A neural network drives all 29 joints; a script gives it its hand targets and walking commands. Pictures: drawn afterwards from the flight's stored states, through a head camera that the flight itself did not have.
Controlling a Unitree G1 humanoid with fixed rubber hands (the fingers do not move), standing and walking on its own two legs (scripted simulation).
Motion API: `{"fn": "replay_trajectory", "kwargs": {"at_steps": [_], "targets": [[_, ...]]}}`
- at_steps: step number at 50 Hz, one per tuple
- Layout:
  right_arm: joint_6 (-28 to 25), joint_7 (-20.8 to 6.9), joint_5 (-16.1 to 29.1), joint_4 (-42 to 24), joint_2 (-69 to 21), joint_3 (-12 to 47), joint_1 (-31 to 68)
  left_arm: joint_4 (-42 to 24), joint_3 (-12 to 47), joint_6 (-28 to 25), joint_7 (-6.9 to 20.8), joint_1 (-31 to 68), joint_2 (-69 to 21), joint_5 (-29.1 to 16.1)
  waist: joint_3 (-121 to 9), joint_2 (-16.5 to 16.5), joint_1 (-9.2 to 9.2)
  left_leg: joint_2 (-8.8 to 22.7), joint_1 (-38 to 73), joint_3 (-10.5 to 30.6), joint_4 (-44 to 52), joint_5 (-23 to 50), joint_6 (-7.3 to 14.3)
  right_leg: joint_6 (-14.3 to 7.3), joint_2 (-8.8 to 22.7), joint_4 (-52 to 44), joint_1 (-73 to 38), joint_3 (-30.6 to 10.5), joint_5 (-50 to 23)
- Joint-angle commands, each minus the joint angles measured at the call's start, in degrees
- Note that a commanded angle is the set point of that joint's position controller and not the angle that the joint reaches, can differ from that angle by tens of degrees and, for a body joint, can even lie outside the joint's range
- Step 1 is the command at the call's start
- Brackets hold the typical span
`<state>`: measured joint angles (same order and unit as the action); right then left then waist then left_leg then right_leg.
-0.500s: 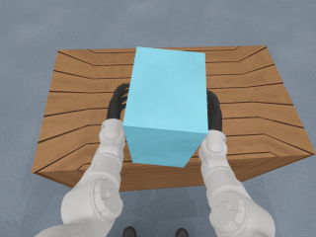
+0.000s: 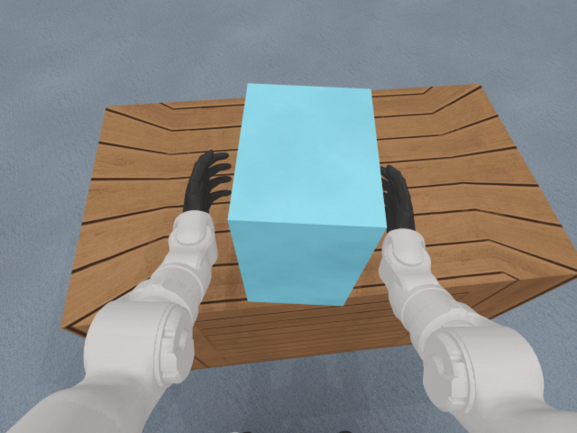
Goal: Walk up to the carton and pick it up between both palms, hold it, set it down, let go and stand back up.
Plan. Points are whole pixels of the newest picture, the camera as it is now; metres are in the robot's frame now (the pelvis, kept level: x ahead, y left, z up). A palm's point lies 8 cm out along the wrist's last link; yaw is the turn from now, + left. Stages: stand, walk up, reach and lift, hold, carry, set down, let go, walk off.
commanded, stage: set down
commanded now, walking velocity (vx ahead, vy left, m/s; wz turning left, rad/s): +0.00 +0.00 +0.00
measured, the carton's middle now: (301, 208) +0.44 +0.00 +0.00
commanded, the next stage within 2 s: none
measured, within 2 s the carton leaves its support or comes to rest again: neither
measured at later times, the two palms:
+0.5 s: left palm (177, 150) +0.44 +0.15 +0.14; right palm (461, 168) +0.41 -0.17 +0.13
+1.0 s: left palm (165, 109) +0.46 +0.16 +0.17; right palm (455, 120) +0.45 -0.16 +0.17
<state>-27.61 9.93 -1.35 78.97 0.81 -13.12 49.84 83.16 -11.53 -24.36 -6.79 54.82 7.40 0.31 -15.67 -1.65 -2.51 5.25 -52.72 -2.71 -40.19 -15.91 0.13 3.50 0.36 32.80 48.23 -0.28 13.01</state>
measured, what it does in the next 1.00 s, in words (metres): stands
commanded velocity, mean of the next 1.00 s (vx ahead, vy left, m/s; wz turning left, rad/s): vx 0.00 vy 0.00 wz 0.00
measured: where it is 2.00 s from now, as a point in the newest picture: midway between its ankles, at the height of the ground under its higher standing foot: outside the picture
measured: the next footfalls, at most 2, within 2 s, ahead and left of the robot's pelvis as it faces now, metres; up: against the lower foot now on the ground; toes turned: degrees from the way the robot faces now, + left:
none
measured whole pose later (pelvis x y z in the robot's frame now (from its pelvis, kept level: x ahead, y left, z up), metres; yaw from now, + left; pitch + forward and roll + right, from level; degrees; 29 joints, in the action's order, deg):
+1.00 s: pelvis +0.00 -0.02 +0.03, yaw +0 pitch +14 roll -2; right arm 6.9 15.0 17.0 57.3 7.9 -1.2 57.3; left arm 61.5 -4.5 12.1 -5.4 61.1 14.0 -8.0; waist -9.1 -0.5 -1.3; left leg 5.2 -29.4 -2.2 -26.7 -11.2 -1.7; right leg 1.9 -0.8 18.9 25.3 -1.5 7.5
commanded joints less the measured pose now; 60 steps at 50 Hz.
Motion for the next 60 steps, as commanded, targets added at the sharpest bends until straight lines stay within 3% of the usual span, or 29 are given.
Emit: {"fn": "replay_trajectory", "kwargs": {"at_steps": [1, 2, 4, 6, 8, 9, 11, 13, 17, 19, 20, 22, 26, 30, 33, 35, 36, 37, 41, 43, 44, 46, 47, 49, 52, 53, 56, 59, 60], "targets": [[-1.33, -0.62, 5.45, -11.78, 13.71, 1.49, 28.6, -14.05, 6.6, -1.49, -0.02, 28.83, 6.96, -6.14, -50.96, -8.25, -1.68, -4.76, 45.26, -1.1, -4.28, 52.46, -9.08, -3.49, -6.76, -0.56, -13.25, 4.37, -30.14], [-0.35, -1.33, 6.8, -10.96, 15.41, 1.43, 31.1, -13.31, 8.02, -0.67, -0.12, 30.4, 6.73, -7.03, -49.62, -9.86, -1.81, -4.65, 45.28, -0.83, -3.99, 50.34, -9.25, -3.73, -6.97, -1.67, -9.41, 4.8, -25.35], [1.51, -2.15, 10.24, -20.27, 15.84, 4.77, 31.56, -19.73, 10.19, 0.38, -0.23, 29.96, 7.0, -10.92, -55.01, -7.36, -1.19, -4.54, 47.34, 0.24, -3.97, 51.02, -8.89, -3.78, -7.18, -1.3, -12.03, 4.75, -27.27], [4.77, -2.7, 10.46, -15.86, 16.74, 6.21, 32.03, -14.08, 13.09, 1.81, 0.58, 31.01, 7.55, -11.39, -50.82, -5.9, -2.41, -5.06, 45.33, 0.67, -3.19, 45.35, -8.06, -3.78, -6.92, -1.74, -11.58, 4.47, -22.46], [8.49, -3.23, 10.61, -11.84, 15.64, 8.85, 32.51, -7.84, 11.81, 2.76, 1.33, 29.5, 8.61, -11.84, -42.08, -1.16, -1.17, -4.66, 39.01, 0.46, -1.14, 34.54, -5.78, -3.83, -5.81, -1.83, -12.43, 3.55, -16.92], [9.45, -3.31, 12.16, -16.97, 15.49, 10.8, 33.2, -14.52, 13.89, 3.18, 1.47, 31.34, 8.65, -13.0, -46.84, -1.67, -1.91, -5.13, 41.39, 0.15, 0.26, 35.33, -5.24, -3.26, -5.91, -1.96, -16.54, 3.03, -19.55], [12.21, -3.99, 15.05, -16.37, 18.06, 11.41, 36.92, -13.37, 13.77, 4.53, 1.74, 36.51, 11.02, -14.8, -42.37, -2.35, -0.31, -5.23, 37.34, -0.07, 2.07, 26.81, -4.27, -3.35, -5.07, -2.45, -16.14, 2.73, -14.62], [14.27, -4.13, 16.88, -21.24, 17.4, 12.43, 38.4, -18.48, 15.74, 4.93, 1.7, 40.45, 12.37, -17.66, -44.69, -1.94, -0.74, -5.37, 36.78, -0.11, 3.03, 23.68, -3.74, -3.13, -5.02, -2.53, -17.79, 2.87, -13.93], [19.95, -4.01, 17.1, -17.85, 19.61, 12.0, 40.29, -16.02, 17.3, 9.22, 1.33, 44.53, 13.93, -18.84, -36.61, -2.49, -0.26, -4.88, 34.28, -0.01, 6.22, 13.25, -3.11, -3.61, -5.09, -4.5, -16.43, 2.71, -5.34], [23.37, -3.72, 16.45, -11.87, 18.04, 12.26, 39.56, -6.15, 17.39, 11.68, 2.02, 43.89, 13.33, -18.42, -25.81, -0.04, -0.89, -4.74, 30.11, -0.27, 8.02, 4.49, -1.86, -3.51, -4.4, -5.62, -16.08, 1.91, 1.46], [23.99, -3.68, 16.86, -16.11, 18.03, 12.36, 42.3, -10.56, 17.67, 12.41, 2.11, 45.74, 14.08, -19.57, -29.76, -0.25, 0.08, -4.82, 31.4, -1.1, 8.39, 3.33, -1.45, -3.74, -3.78, -5.85, -17.81, 1.68, 1.23], [25.65, -3.16, 17.59, -18.76, 19.61, 10.4, 44.07, -12.31, 19.18, 14.98, 1.38, 47.5, 15.36, -20.74, -30.9, -2.11, -0.77, -4.98, 31.37, -0.87, 9.96, 1.64, -1.67, -3.63, -3.9, -7.18, -18.4, 1.39, 1.55], [27.82, -1.63, 16.24, -21.28, 19.54, 7.78, 46.2, -14.49, 18.98, 18.54, 0.25, 49.34, 15.39, -20.85, -36.13, -2.94, -1.74, -5.1, 33.14, -1.1, 9.66, 6.02, -3.03, -3.96, -4.64, -7.55, -20.56, 2.1, -4.18], [28.96, 0.32, 13.08, -18.06, 17.45, 7.0, 44.48, -4.56, 15.28, 21.88, 0.78, 45.24, 13.05, -16.23, -31.84, -2.64, -0.35, -5.1, 32.78, -1.31, 9.84, 8.58, -3.3, -3.77, -4.5, -8.44, -22.74, 1.81, -7.49], [28.62, 1.8, 13.37, -24.91, 18.44, 6.02, 46.06, -15.78, 13.84, 23.62, 0.52, 49.52, 14.4, -14.72, -38.07, -3.69, -1.86, -5.53, 37.2, -2.07, 10.61, 15.41, -4.29, -3.33, -4.53, -8.98, -29.49, 2.3, -17.06], [28.66, 2.87, 15.03, -27.29, 17.8, 7.1, 45.72, -19.83, 12.25, 25.3, 0.02, 49.31, 15.43, -13.61, -39.44, -5.19, -0.96, -5.9, 39.67, -2.56, 10.57, 20.9, -5.18, -2.9, -5.13, -9.3, -32.1, 2.2, -23.01], [28.89, 3.07, 14.25, -25.6, 17.78, 6.35, 45.81, -18.15, 10.76, 25.72, 0.23, 48.77, 14.98, -12.8, -37.14, -5.26, -0.86, -5.65, 39.4, -2.25, 10.62, 20.27, -5.12, -3.12, -5.43, -9.36, -30.47, 2.14, -22.05], [28.41, 3.57, 13.77, -29.68, 17.44, 6.01, 44.5, -22.71, 11.23, 25.66, 0.15, 48.04, 14.18, -12.48, -40.5, -5.75, -1.27, -6.09, 41.19, -2.67, 10.39, 23.19, -5.42, -3.03, -5.18, -9.28, -32.96, 1.97, -26.18], [29.18, 4.3, 15.35, -30.18, 16.95, 7.21, 40.88, -30.85, 9.38, 28.52, -0.11, 45.15, 13.82, -9.63, -39.15, -8.6, -0.72, -6.03, 48.16, -2.46, 10.13, 29.63, -6.25, -3.29, -6.16, -10.45, -33.24, 2.65, -28.96], [30.23, 4.36, 16.76, -32.53, 17.38, 9.32, 41.35, -33.68, 6.87, 30.4, 0.16, 43.42, 16.01, -8.83, -39.75, -6.93, 1.88, -6.03, 49.24, -2.26, 10.11, 32.22, -5.57, -2.27, -6.15, -10.34, -35.45, 2.34, -31.15], [30.48, 4.69, 16.9, -31.37, 16.61, 9.27, 40.12, -34.86, 7.09, 31.15, -0.04, 44.38, 16.42, -7.89, -38.51, -7.9, 1.07, -6.18, 49.68, -2.42, 10.75, 32.32, -5.77, -2.57, -6.25, -10.68, -36.07, 2.4, -31.43], [32.04, 4.73, 18.32, -32.3, 16.36, 11.53, 40.55, -33.31, 5.86, 33.09, 1.06, 41.95, 16.23, -7.85, -34.07, -5.26, 1.59, -6.62, 47.02, -3.07, 12.06, 29.8, -5.2, -2.13, -6.0, -11.02, -40.04, 1.75, -32.55], [31.69, 5.42, 18.06, -33.94, 16.16, 11.02, 38.63, -35.66, 5.65, 33.74, 1.46, 40.12, 15.88, -7.71, -34.29, -4.31, 0.28, -6.61, 47.6, -3.02, 12.07, 30.75, -4.99, -1.84, -5.58, -10.97, -41.0, 1.9, -36.39], [31.82, 5.48, 18.87, -34.01, 15.31, 11.89, 36.66, -36.9, 5.46, 34.21, 1.85, 37.68, 14.86, -7.7, -34.23, -5.29, 1.01, -6.59, 48.36, -2.25, 11.75, 32.75, -5.08, -1.66, -5.79, -11.01, -40.97, 2.17, -36.57], [31.13, 6.34, 19.05, -39.62, 15.38, 12.35, 34.55, -42.85, 3.77, 34.2, 2.71, 33.4, 15.26, -7.72, -35.64, -2.05, 0.92, -6.83, 47.36, -2.72, 11.8, 35.22, -4.71, -0.6, -5.51, -9.42, -46.05, 1.71, -46.76], [31.69, 6.59, 19.36, -38.38, 12.93, 14.53, 27.44, -39.74, 4.42, 35.26, 4.37, 26.52, 13.59, -7.47, -31.31, 0.68, -0.6, -7.31, 47.1, -2.33, 12.27, 34.97, -3.98, -0.27, -4.72, -9.72, -48.7, 0.93, -49.89], [30.42, 6.95, 18.26, -40.65, 12.89, 15.08, 26.18, -40.97, 2.62, 36.69, 6.03, 22.64, 12.35, -5.04, -25.78, 1.62, -0.54, -6.83, 46.03, -2.57, 14.24, 35.78, -3.98, -0.04, -4.78, -10.23, -50.06, 1.1, -50.17], [30.52, 6.38, 17.49, -41.45, 13.1, 14.41, 30.87, -42.13, 2.69, 36.51, 6.05, 28.79, 15.44, -6.24, -22.18, 0.88, 0.77, -6.7, 45.02, -2.99, 15.45, 30.68, -3.52, -0.19, -4.9, -11.69, -47.65, 1.38, -41.55], [29.78, 6.4, 16.05, -41.32, 12.54, 14.3, 25.25, -42.71, 2.27, 35.94, 6.27, 22.32, 12.82, -5.63, -21.46, 1.95, 0.49, -6.56, 46.68, -2.39, 15.67, 30.92, -3.54, -0.26, -4.96, -11.95, -49.11, 1.75, -41.52]]}}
